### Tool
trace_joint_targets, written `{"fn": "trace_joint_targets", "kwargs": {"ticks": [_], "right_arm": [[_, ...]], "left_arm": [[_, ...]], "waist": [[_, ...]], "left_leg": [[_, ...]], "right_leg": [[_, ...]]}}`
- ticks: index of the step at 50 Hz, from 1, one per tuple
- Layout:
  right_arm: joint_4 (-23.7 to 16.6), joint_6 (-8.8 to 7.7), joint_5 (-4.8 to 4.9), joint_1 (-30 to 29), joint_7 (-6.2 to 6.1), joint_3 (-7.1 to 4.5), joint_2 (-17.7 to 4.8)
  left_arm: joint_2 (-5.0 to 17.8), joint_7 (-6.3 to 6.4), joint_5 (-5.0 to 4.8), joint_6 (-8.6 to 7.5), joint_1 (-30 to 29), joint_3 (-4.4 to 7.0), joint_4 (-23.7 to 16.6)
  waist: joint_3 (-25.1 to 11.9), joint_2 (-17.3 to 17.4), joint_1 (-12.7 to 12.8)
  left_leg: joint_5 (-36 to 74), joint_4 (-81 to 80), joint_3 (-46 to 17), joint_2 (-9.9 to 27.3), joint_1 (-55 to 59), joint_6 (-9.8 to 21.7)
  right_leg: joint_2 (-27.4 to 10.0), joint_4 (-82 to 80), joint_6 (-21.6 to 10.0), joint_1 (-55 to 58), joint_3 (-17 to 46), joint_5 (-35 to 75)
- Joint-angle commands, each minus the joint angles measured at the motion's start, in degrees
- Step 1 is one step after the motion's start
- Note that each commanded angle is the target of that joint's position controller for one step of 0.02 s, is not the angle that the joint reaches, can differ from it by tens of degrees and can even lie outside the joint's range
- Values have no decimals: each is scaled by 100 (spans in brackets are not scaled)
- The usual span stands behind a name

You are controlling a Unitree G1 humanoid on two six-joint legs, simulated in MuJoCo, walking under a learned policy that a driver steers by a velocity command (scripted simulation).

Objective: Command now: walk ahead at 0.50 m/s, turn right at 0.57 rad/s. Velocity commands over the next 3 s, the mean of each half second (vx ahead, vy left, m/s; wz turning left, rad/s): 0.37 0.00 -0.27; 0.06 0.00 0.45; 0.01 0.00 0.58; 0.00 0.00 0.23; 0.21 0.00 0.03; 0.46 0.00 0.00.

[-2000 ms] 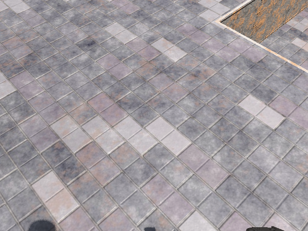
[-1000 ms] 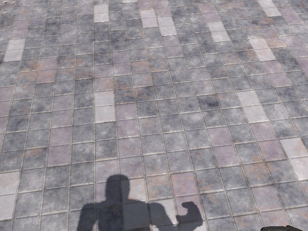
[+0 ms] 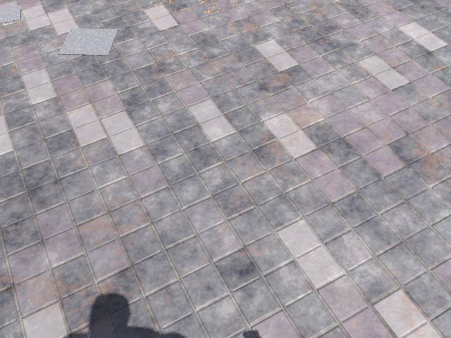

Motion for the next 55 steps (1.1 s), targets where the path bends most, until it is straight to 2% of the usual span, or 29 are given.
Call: {"fn": "trace_joint_targets", "kwargs": {"ticks": [1, 5, 7, 9, 10, 11, 12, 13, 14, 15, 18, 21, 27, 30, 31, 32, 33, 34, 35, 36, 39, 45, 48, 50, 51, 52, 53, 54, 55], "right_arm": [[-514, -51, 36, -600, 28, -42, -368], [-748, -142, 86, -1055, 40, -14, -474], [-697, -195, 106, -680, 22, -53, -628], [-350, -282, 105, 517, -73, -170, -877], [-245, -352, 3, 1322, -162, -264, -1194], [-285, -333, -144, 1793, -238, -358, -1656], [-235, -253, -33, 1534, -201, -400, -1666], [-305, -235, 61, 1129, -156, -285, -1057], [-274, -261, 128, 925, -106, -172, -620], [-216, -277, 126, 804, -85, -102, -428], [86, -373, 216, 938, -36, -84, -510], [209, -322, 192, 922, -31, -132, -710], [270, -9, 185, 1160, -44, -311, -979], [179, 160, 239, 960, -88, -379, -1010], [111, 185, 266, 988, -103, -354, -857], [-38, 177, 276, 1145, -102, -248, -393], [-103, 228, 275, 1401, -157, -256, -377], [11, 300, 100, 1447, -174, -356, -762], [81, 357, 94, 1345, -148, -421, -828], [127, 420, 106, 1366, -128, -441, -778], [106, 545, 134, 1328, -27, -429, -650], [-279, 642, 188, 655, 128, -305, -466], [-419, 620, 231, 552, 146, -298, -546], [-431, 565, 236, 701, 149, -290, -517], [-386, 508, 210, 853, 121, -294, -547], [-367, 437, 139, 947, 62, -355, -817], [-553, 387, 112, 927, 16, -549, -1742], [-446, 395, 108, 1394, -7, -629, -1800], [-409, 408, 131, 1222, -42, -547, -1516]], "left_arm": [[880, 38, 9, -51, 395, 203, -264], [978, 94, 94, -34, 541, 223, -323], [1081, 133, 116, -45, 249, 247, -439], [1159, 82, 96, -92, -81, 255, -530], [906, 19, 30, -143, -59, 181, -603], [310, 31, -128, -161, 325, 33, -772], [554, 58, -11, -125, 809, 51, -746], [688, 102, 105, -42, 758, 69, -482], [614, 72, 162, -26, 394, 39, -466], [514, 48, 172, -2, 179, 19, -527], [407, -20, 279, 128, 99, -41, -570], [256, -8, 214, 167, -213, -157, -647], [373, 166, 84, 240, -965, -240, -840], [352, 262, 99, 189, -779, -244, -840], [537, 310, 166, 140, -651, -197, -847], [911, 367, 252, 108, -505, -139, -933], [1322, 351, 159, 206, -683, -8, -941], [998, 342, 90, 243, -631, -44, -977], [636, 341, 80, 233, -903, -145, -1024], [464, 343, 109, 248, -1219, -192, -1087], [481, 368, 165, 229, -1267, -171, -1096], [748, 279, 188, 245, -959, -32, -980], [952, 202, 206, 285, -896, 58, -935], [1056, 179, 154, 331, -972, 109, -921], [1054, 172, 126, 355, -948, 126, -890], [913, 148, 148, 381, -718, 115, -840], [369, 126, 157, 429, -696, -28, -1211], [597, 232, 198, 527, -1390, -14, -1330], [599, 231, 114, 569, -1345, 0, -1295]], "waist": [[-61, -524, 174], [-56, -589, 302], [-102, -657, 33], [-585, -468, -562], [-1233, 13, -895], [-1891, 1002, -824], [-2002, 1547, -430], [-1225, 546, -281], [-734, 22, -313], [-567, 43, -226], [-607, 522, -37], [-729, 517, 19], [-674, 617, -237], [-457, 484, -30], [-458, 215, -29], [-692, -826, -119], [-628, -1819, -207], [-602, -1176, -189], [-375, -753, -322], [-246, -644, -470], [-329, -875, -479], [-487, -1086, -169], [-569, -1200, -105], [-601, -1100, -256], [-596, -897, -371], [-489, -119, -387], [-334, 1699, -236], [-220, 1014, -763], [-102, 663, -517]], "left_leg": [[576, -680, 311, -324, 16, -38], [480, -1397, 225, -535, 188, 93], [183, -1852, 133, -636, 968, 234], [-23, -2354, 234, -851, 2703, 449], [-598, -2564, -476, -97, 3984, 692], [-841, -2870, -2553, 1469, 5262, 1152], [-17, -3268, -4205, 1867, 5124, 1718], [411, -3146, -3464, 1670, 4365, 1782], [1402, -3122, -2525, 1311, 3718, 1733], [2230, -3159, -1843, 995, 3398, 1587], [4509, -3135, -941, 515, 3034, 1523], [4884, -3111, -658, 301, 2894, 1560], [3013, -2936, -1058, 183, 2479, 1431], [1512, -2502, -1488, 20, 2049, 1166], [605, -2202, -1543, -192, 1708, 917], [-1001, -1145, -1013, -680, 1293, 647], [-2893, -89, 116, -1520, 713, 523], [-2899, 913, 32, -1119, 740, 465], [-2503, 1231, -52, -992, 796, 422], [-2191, 1382, -29, -902, 897, 332], [-1731, 1491, 176, -904, 944, 126], [-1782, -53, 438, -741, 1462, 141], [-1860, -733, 682, -808, 1901, 282], [-1416, -1611, 810, -872, 2384, 418], [-860, -2354, 758, -930, 2853, 507], [-580, -3171, -94, -528, 3281, 626], [1111, -3443, -2609, 1308, 3633, 1256], [1905, -3349, -2558, 1508, 3132, 1889], [1768, -3302, -2084, 1153, 2989, 1899]], "right_leg": [[-1332, -331, -568, 72, 1157, 2264], [-1525, 58, -512, 525, 1520, 2634], [-1587, 309, -325, 361, 1684, 2754], [-1259, 1466, -73, -70, 1544, 3354], [-861, 2812, 80, -643, 1195, 2556], [-137, 4483, 310, -1998, 418, -392], [-1, 5227, 336, -2706, 280, -1979], [-350, 5581, 353, -2757, 404, -1562], [-435, 5413, 423, -2605, 352, -1293], [-568, 5107, 479, -2499, 295, -1214], [-666, 4439, 693, -2042, -73, -1003], [-702, 3442, 861, -1814, -343, -756], [-615, 2314, 824, -1240, -412, -279], [-628, 1032, 681, -549, -375, 104], [-1081, 556, 565, -148, 51, 195], [-2437, 158, 282, 324, 1193, 862], [-3350, -161, -545, 83, 2167, 1765], [-3330, -215, -857, -154, 2113, 1664], [-2965, -232, -774, -431, 1592, 1506], [-2640, -253, -586, -628, 1055, 1506], [-2235, -87, -447, -495, 155, 2276], [-2454, 123, -466, -254, -248, 1842], [-2590, 351, -417, -279, -326, 1898], [-2571, 708, -210, -418, -496, 1729], [-2479, 1063, 70, -722, -702, 1335], [-2188, 1862, 499, -1323, -1061, 400], [-1159, 3216, 1030, -2894, -1516, -2160], [-987, 4044, 1006, -3015, -607, -2408], [-1067, 4357, 971, -2967, -341, -1972]]}}
Next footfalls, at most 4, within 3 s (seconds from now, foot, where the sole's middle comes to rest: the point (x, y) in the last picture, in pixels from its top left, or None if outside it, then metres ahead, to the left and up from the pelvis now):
0.20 left None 0.30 0.13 -0.78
0.64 right None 0.33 -0.07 -0.78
1.04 left None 0.24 0.14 -0.78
1.58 right None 0.32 -0.03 -0.78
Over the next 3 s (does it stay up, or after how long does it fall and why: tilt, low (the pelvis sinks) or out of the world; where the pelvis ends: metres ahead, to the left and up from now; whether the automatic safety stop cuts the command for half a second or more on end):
stays up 0.52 0.20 -0.02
